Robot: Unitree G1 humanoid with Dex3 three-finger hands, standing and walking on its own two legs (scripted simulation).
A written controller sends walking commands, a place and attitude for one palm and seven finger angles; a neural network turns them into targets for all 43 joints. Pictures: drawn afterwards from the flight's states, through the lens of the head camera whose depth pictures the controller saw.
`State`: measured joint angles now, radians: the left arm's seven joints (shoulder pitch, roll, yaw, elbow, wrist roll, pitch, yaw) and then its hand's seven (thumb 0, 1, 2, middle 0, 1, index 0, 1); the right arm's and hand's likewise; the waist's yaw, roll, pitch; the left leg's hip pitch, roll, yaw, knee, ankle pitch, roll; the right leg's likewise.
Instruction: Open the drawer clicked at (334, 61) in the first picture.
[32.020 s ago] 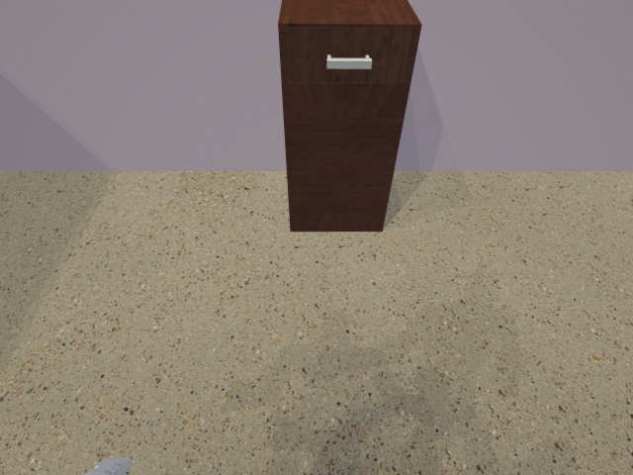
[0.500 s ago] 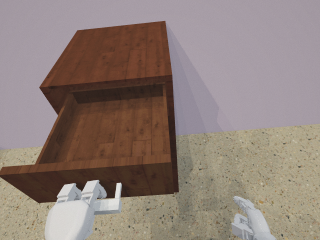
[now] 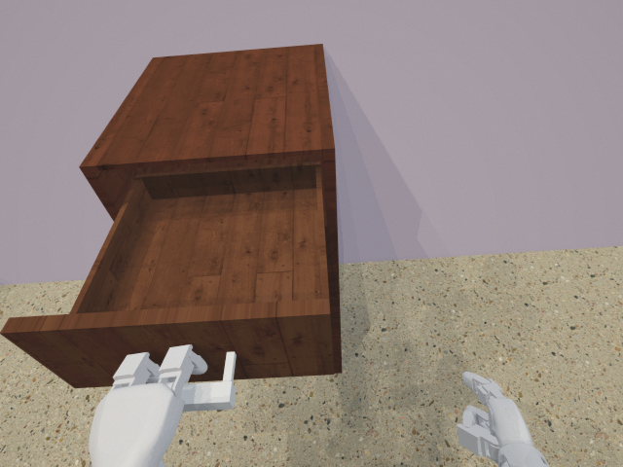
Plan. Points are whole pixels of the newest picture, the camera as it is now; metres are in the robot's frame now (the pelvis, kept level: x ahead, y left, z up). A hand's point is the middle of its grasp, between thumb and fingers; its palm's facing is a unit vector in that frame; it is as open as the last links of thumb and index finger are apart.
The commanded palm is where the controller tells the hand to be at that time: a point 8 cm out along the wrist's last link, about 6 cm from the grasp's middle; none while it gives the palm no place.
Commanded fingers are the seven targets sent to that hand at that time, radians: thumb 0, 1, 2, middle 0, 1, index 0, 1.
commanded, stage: lift the hand off the handle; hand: left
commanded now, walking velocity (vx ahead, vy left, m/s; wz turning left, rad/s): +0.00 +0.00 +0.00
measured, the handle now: (179, 380) +0.21 +0.19 +0.04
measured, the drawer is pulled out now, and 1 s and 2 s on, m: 0.30 0.29 0.29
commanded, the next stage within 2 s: draw the hand back to the body in 1.50 s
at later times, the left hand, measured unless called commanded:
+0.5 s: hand (163, 412) +0.17 +0.20 +0.04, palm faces +0.04 -0.17 -0.98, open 13.5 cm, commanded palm +0.14 +0.21 +0.11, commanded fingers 0.00 -0.50 0.30 -0.30 -1.20 -0.30 -1.20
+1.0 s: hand (125, 386) +0.17 +0.21 +0.11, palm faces +0.12 -0.20 -0.97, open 13.5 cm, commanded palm +0.13 +0.20 +0.18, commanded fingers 0.00 -0.50 0.30 -0.30 -1.20 -0.30 -1.20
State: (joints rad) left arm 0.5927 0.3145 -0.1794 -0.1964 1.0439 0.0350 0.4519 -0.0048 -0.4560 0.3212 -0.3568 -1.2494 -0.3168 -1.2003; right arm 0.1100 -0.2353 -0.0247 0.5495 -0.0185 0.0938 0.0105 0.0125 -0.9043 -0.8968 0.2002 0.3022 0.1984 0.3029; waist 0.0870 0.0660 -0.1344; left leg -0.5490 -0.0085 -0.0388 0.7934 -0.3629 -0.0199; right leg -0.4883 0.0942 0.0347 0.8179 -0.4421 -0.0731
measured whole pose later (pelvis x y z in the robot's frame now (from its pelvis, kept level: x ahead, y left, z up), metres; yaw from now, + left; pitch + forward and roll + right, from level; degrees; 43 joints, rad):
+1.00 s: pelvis +0.00 +0.02 +0.02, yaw +1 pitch +0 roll +0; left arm 0.52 0.38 -0.22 -0.51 0.96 0.20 0.16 -0.01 -0.49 0.31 -0.37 -1.22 -0.37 -1.22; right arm 0.10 -0.22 0.02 0.53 0.01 0.09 0.03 0.01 -0.90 -0.90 0.20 0.30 0.20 0.30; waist 0.13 0.12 -0.09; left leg -0.35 -0.03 -0.05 0.65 -0.31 0.01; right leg -0.27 0.06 0.03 0.64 -0.38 -0.04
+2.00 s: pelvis +0.00 +0.02 +0.03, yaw +2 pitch -2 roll +0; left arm 0.47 0.51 -0.01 -0.62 0.82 0.24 0.00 -0.01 -0.49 0.31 -0.32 -1.20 -0.32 -1.20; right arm 0.08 -0.26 0.05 0.54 0.04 0.10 0.02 0.02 -0.90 -0.90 0.20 0.30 0.20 0.30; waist 0.12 0.13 -0.05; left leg -0.28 -0.02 -0.06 0.57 -0.26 0.00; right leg -0.19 0.07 0.02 0.55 -0.33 -0.05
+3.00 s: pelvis +0.03 +0.02 +0.03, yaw +4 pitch -2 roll +0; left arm 0.54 0.34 0.31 -0.52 -0.07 -0.07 0.13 0.00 0.59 0.78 -0.23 -0.49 -0.23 -0.49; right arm 0.16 -0.21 0.02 0.62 0.02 -0.08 -0.07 0.01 -0.90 -0.90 0.20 0.30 0.20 0.30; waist 0.06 0.07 -0.02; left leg -0.19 -0.05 -0.09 0.48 -0.26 0.01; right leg -0.08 0.04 -0.01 0.43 -0.32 -0.04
